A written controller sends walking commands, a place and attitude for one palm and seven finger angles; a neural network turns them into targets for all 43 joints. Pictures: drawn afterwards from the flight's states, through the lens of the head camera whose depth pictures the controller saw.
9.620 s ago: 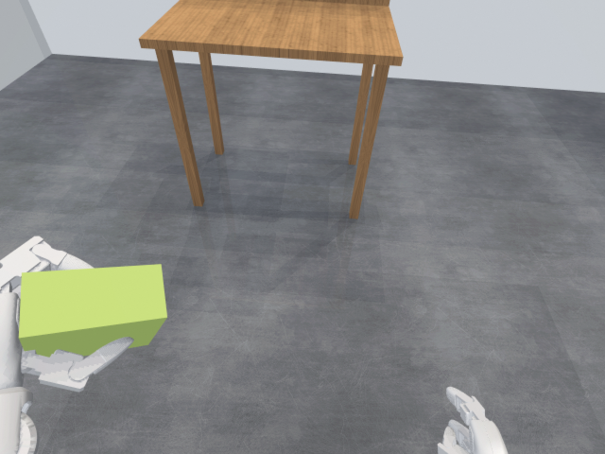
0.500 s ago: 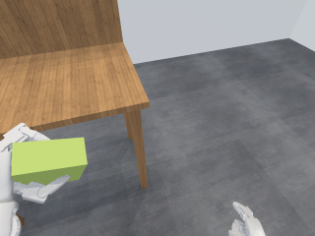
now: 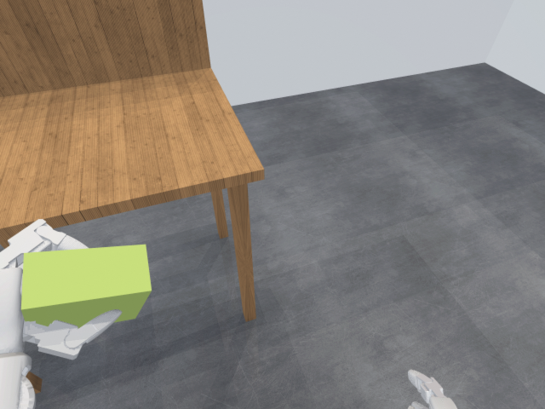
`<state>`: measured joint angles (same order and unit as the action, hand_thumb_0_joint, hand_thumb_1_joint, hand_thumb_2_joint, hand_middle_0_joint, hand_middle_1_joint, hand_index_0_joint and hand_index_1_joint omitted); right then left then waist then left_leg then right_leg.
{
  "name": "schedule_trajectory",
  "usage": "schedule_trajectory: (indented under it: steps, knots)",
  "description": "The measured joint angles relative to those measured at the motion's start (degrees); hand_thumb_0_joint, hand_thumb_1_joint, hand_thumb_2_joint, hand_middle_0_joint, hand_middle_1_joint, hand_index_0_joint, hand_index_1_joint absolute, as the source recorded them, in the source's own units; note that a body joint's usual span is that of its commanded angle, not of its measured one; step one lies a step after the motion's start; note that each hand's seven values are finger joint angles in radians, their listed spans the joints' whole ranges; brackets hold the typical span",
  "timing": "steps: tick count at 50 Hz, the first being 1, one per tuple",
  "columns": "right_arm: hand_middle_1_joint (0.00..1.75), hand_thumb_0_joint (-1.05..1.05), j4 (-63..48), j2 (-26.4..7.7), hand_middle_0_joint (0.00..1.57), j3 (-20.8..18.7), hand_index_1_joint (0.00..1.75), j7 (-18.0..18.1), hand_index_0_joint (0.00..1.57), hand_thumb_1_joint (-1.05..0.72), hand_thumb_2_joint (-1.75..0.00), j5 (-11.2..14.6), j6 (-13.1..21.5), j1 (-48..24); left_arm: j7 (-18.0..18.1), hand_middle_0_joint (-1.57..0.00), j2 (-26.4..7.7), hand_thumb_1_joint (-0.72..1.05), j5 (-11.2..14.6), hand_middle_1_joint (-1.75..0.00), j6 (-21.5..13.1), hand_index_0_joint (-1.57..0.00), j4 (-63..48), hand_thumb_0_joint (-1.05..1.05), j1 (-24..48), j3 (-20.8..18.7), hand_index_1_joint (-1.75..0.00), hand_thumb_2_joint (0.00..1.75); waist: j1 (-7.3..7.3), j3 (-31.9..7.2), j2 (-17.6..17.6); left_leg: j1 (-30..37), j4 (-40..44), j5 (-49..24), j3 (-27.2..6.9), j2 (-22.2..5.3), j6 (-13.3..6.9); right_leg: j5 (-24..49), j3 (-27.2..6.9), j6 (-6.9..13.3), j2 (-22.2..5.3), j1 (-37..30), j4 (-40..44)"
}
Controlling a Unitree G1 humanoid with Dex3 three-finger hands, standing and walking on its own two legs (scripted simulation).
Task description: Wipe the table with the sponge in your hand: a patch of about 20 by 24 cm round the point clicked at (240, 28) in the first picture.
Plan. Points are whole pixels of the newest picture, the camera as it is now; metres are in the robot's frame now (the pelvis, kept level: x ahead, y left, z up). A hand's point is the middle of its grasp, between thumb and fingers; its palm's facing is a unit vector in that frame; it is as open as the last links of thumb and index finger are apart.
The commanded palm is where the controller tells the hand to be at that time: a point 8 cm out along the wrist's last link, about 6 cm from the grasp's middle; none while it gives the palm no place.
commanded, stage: come to a stop and stand still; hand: left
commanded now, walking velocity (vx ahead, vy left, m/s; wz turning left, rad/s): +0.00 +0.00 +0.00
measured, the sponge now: (105, 288) +0.22 +0.21 +0.14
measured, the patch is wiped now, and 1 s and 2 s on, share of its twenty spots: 0.00 0.00 0.00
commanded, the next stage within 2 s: look again from close up in 0.66 s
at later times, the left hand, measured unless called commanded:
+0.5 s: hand (68, 256) +0.25 +0.26 +0.16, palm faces +0.40 -0.83 -0.38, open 9.7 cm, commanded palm +0.20 +0.30 +0.18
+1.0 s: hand (79, 235) +0.27 +0.25 +0.16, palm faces +0.32 -0.85 -0.42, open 9.7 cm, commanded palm +0.20 +0.30 +0.18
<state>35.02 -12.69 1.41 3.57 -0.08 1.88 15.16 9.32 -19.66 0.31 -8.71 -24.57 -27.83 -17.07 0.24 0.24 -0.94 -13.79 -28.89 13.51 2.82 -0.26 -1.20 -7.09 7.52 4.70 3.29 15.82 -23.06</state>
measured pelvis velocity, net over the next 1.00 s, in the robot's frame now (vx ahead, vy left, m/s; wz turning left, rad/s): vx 0.03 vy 0.02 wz -0.03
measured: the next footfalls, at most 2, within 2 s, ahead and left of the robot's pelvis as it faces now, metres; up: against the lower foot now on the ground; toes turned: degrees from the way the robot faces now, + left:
left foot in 1.90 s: +0.19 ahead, +0.36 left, +0.00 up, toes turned +4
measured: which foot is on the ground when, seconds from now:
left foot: down 0.00-1.00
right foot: down 0.00-1.00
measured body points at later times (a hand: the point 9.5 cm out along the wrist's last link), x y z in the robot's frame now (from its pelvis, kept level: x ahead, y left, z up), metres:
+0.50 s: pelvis +0.04 +0.02 +0.00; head +0.04 +0.02 +0.45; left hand +0.22 +0.30 +0.18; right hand +0.21 -0.20 -0.09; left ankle +0.03 +0.10 -0.74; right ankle +0.08 -0.06 -0.74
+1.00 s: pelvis +0.03 +0.02 +0.00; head +0.06 +0.02 +0.45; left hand +0.25 +0.30 +0.19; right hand +0.18 -0.21 -0.09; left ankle +0.03 +0.10 -0.74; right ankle +0.08 -0.06 -0.74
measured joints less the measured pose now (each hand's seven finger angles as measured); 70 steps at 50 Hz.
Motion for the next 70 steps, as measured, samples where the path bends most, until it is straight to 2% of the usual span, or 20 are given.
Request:
schedule_trajectory:
  steps: [8,17,38,39,40,41,42,43,45,46,49,51,53,55,58,62,66,70]
  knots:
    - [0.30,0.01,-0.2,0.4,0.20,0.2,0.29,0.3,0.20,-0.90,-0.90,-0.1,0.7,-0.5,0.2,-0.80,-0.3,-0.46,-0.1,-1.33,-1.2,-0.78,-0.2,0.00,0.3,-0.7,-1.35,1.00,-0.29,-0.1,0.7,0.7,1.1,0.1,0.4,1.1,-0.8,0.0,-0.8,-1.2,-0.8,0.1,-0.5]
    - [0.30,0.01,-0.3,1.1,0.20,0.6,0.30,0.0,0.21,-0.90,-0.90,0.0,1.2,-2.2,-0.1,-0.80,0.6,-0.46,0.3,-1.33,-1.5,-0.78,0.5,0.00,1.2,-0.6,-1.35,1.00,-0.87,-0.1,0.2,1.3,0.8,1.6,0.6,1.5,-1.2,-1.6,-1.2,-0.6,-1.2,0.1,-1.8]
    - [0.30,0.01,-1.7,0.9,0.20,0.1,0.29,0.3,0.21,-0.90,-0.90,0.3,0.4,-3.5,-0.1,-0.80,0.0,-0.46,1.4,-1.33,-2.0,-0.78,-1.3,0.00,0.1,-1.0,-1.35,1.00,-0.24,0.4,0.5,1.6,0.2,3.3,0.1,1.5,-1.0,-3.8,-0.8,-0.7,-1.2,-0.1,-3.0]
    - [0.30,0.01,-2.0,1.1,0.20,-0.7,0.29,0.2,0.20,-0.90,-0.90,0.0,1.6,-2.5,-1.5,-0.80,-1.9,-0.46,-1.0,-1.33,-1.7,-0.79,-0.7,0.00,3.2,-1.7,-1.35,1.00,-1.42,1.0,0.5,1.0,-0.5,3.4,-0.2,1.2,-1.0,-3.7,-0.5,-1.0,-0.9,0.0,-2.9]
    - [0.30,0.01,-1.7,1.3,0.20,-1.2,0.29,0.2,0.20,-0.90,-0.90,0.1,3.2,-1.7,-3.1,-0.80,-5.4,-0.46,-2.4,-1.33,-2.6,-0.79,1.4,0.00,8.9,-3.3,-1.35,1.00,-2.85,2.0,1.0,0.2,-1.5,3.6,-0.6,1.0,-0.8,-3.6,-0.1,-0.7,-0.8,0.3,-3.1]
    - [0.30,0.01,-0.8,1.5,0.20,-1.2,0.29,-0.2,0.20,-0.90,-0.90,0.0,4.2,-1.7,-3.9,-0.80,-8.3,-0.46,-2.4,-1.33,-4.0,-0.79,4.9,0.00,14.9,-5.2,-1.35,1.00,-3.86,2.9,1.8,-0.3,-2.0,3.5,-0.7,1.1,-0.7,-3.6,0.2,0.0,-1.0,1.0,-3.8]
    - [0.30,0.01,-0.2,1.4,0.20,-0.9,0.29,-0.9,0.20,-0.91,-0.90,0.1,4.6,-2.1,-4.2,-0.80,-9.8,-0.46,-1.8,-1.33,-5.0,-0.79,8.2,0.00,19.6,-7.2,-1.35,1.01,-4.31,3.5,2.2,-0.5,-2.0,3.2,-0.5,1.1,-0.7,-3.5,0.0,0.3,-1.0,1.4,-4.2]
    - [0.30,0.01,0.1,1.2,0.20,-0.6,0.29,-1.9,0.20,-0.91,-0.90,0.4,4.8,-2.6,-4.0,-0.80,-10.0,-0.46,-0.6,-1.33,-5.3,-0.79,10.3,0.00,22.0,-9.1,-1.35,1.01,-4.13,4.0,2.3,-0.3,-1.7,3.0,-0.1,1.1,-0.8,-3.3,-0.4,0.2,-1.0,1.5,-4.2]
    - [0.30,0.01,-0.6,0.6,0.20,-0.4,0.29,-3.7,0.20,-0.90,-0.90,1.1,4.9,-2.9,-3.0,-0.80,-7.8,-0.46,1.5,-1.33,-5.1,-0.79,10.4,0.00,21.1,-10.9,-1.35,1.01,-2.79,4.1,1.6,0.5,-0.5,2.5,0.9,1.1,-1.0,-2.7,-1.5,-0.8,-0.9,1.2,-3.5]
    - [0.30,0.01,-1.3,0.3,0.20,-0.5,0.29,-4.3,0.21,-0.90,-0.90,1.4,5.1,-2.6,-2.8,-0.80,-6.0,-0.46,2.1,-1.34,-5.0,-0.79,8.9,0.00,18.5,-10.4,-1.35,1.01,-2.00,3.8,1.1,1.0,0.2,2.3,1.5,1.3,-1.2,-2.5,-2.0,-1.2,-1.0,1.1,-3.2]
    - [0.30,0.01,-2.6,0.0,0.20,-0.6,0.30,-4.7,0.21,-0.90,-0.90,1.6,5.4,-1.5,-3.6,-0.80,-1.6,-0.46,1.8,-1.34,-5.0,-0.78,3.4,0.00,8.4,-5.3,-1.35,1.01,0.01,2.9,0.4,2.1,1.8,2.0,2.6,1.8,-1.8,-2.5,-3.2,-1.5,-1.3,0.8,-3.0]
    - [0.30,0.01,-2.6,0.4,0.20,-0.4,0.30,-4.1,0.21,-0.90,-0.90,1.3,5.3,-0.8,-4.9,-0.80,-0.8,-0.46,1.0,-1.34,-5.1,-0.78,1.4,0.00,3.2,-2.2,-1.35,1.01,0.69,2.6,0.8,2.5,2.3,2.1,2.7,1.9,-1.9,-2.7,-3.4,-1.4,-1.4,0.5,-2.8]
    - [0.30,0.01,-2.5,0.9,0.20,-0.1,0.29,-3.3,0.20,-0.90,-0.90,0.9,5.2,-0.1,-5.8,-0.80,-1.1,-0.46,0.7,-1.34,-5.1,-0.78,1.0,0.00,0.7,-0.9,-1.35,1.01,0.71,2.4,1.6,2.7,2.4,2.2,2.5,1.9,-1.9,-2.9,-3.3,-1.3,-1.4,0.3,-2.7]
    - [0.30,0.01,-2.3,1.1,0.20,0.2,0.29,-2.6,0.20,-0.90,-0.90,0.6,5.4,0.4,-6.0,-0.80,-1.7,-0.46,0.5,-1.34,-4.8,-0.78,1.4,0.00,0.6,-1.2,-1.35,1.01,0.16,2.4,2.3,2.8,2.2,2.4,2.2,1.8,-1.9,-3.0,-2.9,-1.2,-1.3,-0.1,-2.5]
    - [0.30,0.01,-1.8,1.0,0.20,0.5,0.29,-2.1,0.20,-0.90,-0.90,0.2,6.0,0.4,-5.3,-0.80,-2.3,-0.46,0.6,-1.34,-4.6,-0.78,2.2,0.00,3.3,-3.4,-1.35,1.01,-1.03,2.6,2.8,2.9,1.9,2.7,1.8,1.7,-1.8,-3.0,-2.5,-1.2,-1.3,-0.6,-2.2]
    - [0.30,0.01,-1.5,0.4,0.20,0.7,0.29,-2.4,0.20,-0.90,-0.90,-0.2,6.7,-0.9,-3.9,-0.80,-0.9,-0.46,0.9,-1.34,-4.7,-0.78,1.8,0.00,6.8,-5.0,-1.35,1.01,-1.90,2.0,2.7,3.2,1.8,3.0,1.5,1.8,-2.1,-3.1,-2.4,-1.6,-1.3,-1.2,-1.7]
    - [0.30,0.01,-2.5,0.0,0.20,0.4,0.30,-2.9,0.21,-0.90,-0.90,-0.4,6.2,-2.7,-3.4,-0.80,0.3,-0.46,1.0,-1.34,-5.2,-0.78,0.9,0.00,6.8,-3.6,-1.35,1.01,-1.24,0.4,2.0,2.3,0.2,4.1,1.1,1.9,-2.5,-3.7,-2.0,-2.0,-1.5,-1.0,-2.2]
    - [0.30,0.01,-4.0,-0.2,0.20,0.0,0.30,-3.1,0.21,-0.90,-0.90,-0.2,4.8,-4.2,-3.7,-0.80,-0.1,-0.46,1.1,-1.34,-5.1,-0.78,0.4,0.00,5.2,-1.9,-1.35,1.01,-0.14,-0.6,1.8,0.4,-3.0,5.9,0.5,2.2,-2.1,-5.1,-1.3,-2.6,-2.1,0.1,-4.2]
